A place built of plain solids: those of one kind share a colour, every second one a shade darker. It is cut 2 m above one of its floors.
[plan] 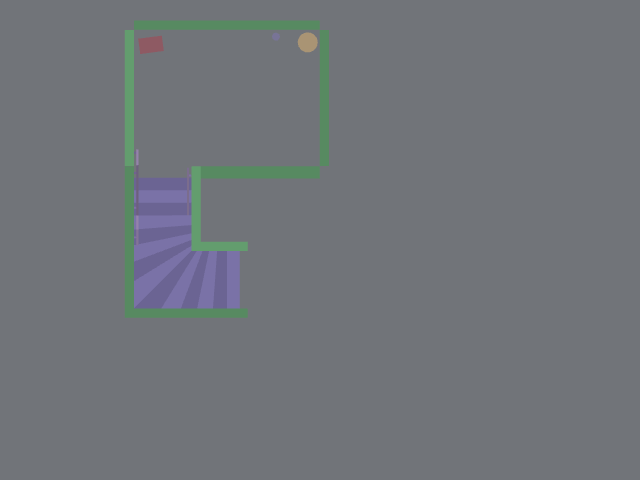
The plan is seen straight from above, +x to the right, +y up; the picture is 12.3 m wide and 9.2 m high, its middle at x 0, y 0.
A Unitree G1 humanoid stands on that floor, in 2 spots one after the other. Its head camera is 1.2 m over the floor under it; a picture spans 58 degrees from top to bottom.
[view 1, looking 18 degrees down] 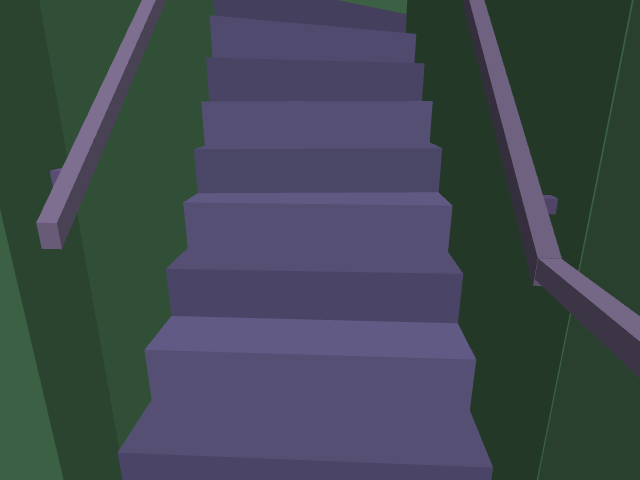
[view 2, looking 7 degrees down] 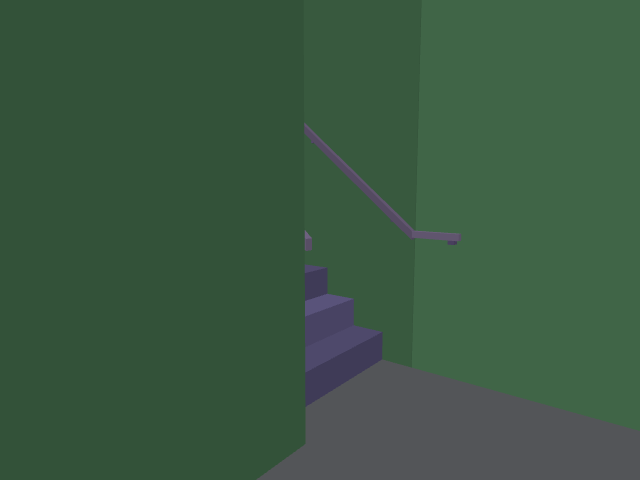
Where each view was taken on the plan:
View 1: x -3.12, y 2.19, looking -87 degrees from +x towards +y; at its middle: tread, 1.81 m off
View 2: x -1.01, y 2.64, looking -142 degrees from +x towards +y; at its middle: wall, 3.27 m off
